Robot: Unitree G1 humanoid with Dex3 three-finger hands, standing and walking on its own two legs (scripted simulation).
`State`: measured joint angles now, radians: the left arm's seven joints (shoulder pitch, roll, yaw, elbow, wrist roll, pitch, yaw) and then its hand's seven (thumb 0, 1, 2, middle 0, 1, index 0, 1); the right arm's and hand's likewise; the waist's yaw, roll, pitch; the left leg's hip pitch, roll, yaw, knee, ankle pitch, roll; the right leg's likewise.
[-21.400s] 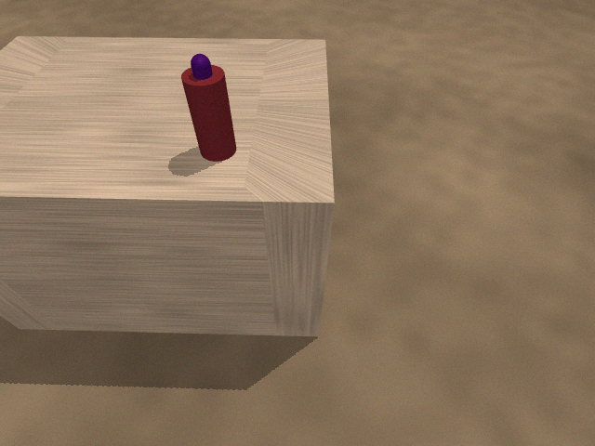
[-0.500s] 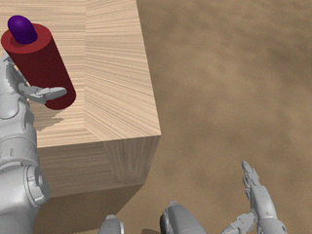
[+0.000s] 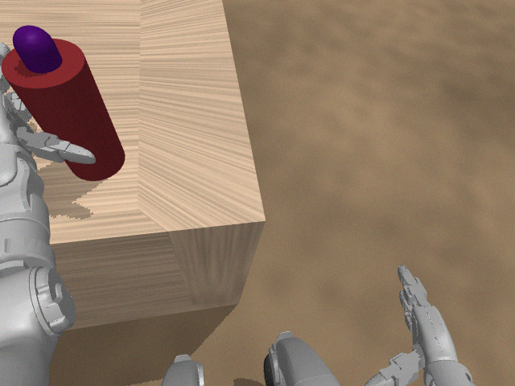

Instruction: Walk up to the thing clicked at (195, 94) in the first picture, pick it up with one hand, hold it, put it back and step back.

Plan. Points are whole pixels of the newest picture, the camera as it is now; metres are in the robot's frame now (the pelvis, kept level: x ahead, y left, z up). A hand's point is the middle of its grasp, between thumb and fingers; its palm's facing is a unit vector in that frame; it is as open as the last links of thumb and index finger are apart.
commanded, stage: withdraw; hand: left
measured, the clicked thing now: (70, 109) +0.50 +0.21 +0.11
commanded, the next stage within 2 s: rise in 0.16 s
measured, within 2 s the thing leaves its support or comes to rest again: neither
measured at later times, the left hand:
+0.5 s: hand out of the picture +0.49 +0.32 +0.18, palm faces +0.34 -0.92 -0.22, open 17.6 cm
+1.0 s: hand out of the picture +0.31 +0.28 +0.18, palm faces +0.36 -0.85 -0.37, open 17.6 cm
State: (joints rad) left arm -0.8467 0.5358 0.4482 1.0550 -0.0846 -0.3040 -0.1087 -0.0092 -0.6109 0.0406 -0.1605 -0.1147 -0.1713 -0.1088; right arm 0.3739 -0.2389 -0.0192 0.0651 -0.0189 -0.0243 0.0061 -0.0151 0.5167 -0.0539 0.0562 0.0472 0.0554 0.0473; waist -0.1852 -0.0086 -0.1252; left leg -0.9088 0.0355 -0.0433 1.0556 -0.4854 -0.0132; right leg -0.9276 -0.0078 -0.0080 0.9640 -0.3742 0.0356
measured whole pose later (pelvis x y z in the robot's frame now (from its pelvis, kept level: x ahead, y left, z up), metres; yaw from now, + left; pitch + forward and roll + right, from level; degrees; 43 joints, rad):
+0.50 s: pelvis +0.02 +0.00 +0.04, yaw +0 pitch +14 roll -1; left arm -0.88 0.73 0.42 1.13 0.03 -0.04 -0.12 -0.01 -0.57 0.05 -0.06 -0.04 -0.06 -0.04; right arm 0.37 -0.27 -0.01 0.19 0.04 -0.01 0.00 -0.02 0.56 -0.05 0.06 0.05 0.05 0.05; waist -0.12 0.02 -0.12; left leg -0.65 0.03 -0.01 0.83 -0.42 -0.01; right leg -0.68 -0.02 0.01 0.76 -0.32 0.04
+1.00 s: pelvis +0.04 +0.00 +0.05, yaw +1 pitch +5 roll -1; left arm 0.12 0.40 0.33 -0.05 -0.07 0.00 0.01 -0.01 -0.57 0.05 -0.07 -0.04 -0.05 -0.05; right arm 0.37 -0.24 -0.10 0.34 0.07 -0.02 -0.02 -0.01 0.51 -0.07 0.06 0.05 0.05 0.05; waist 0.03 0.05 -0.09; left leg -0.39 0.02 -0.03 0.71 -0.41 -0.01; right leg -0.43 -0.03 0.00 0.68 -0.34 0.04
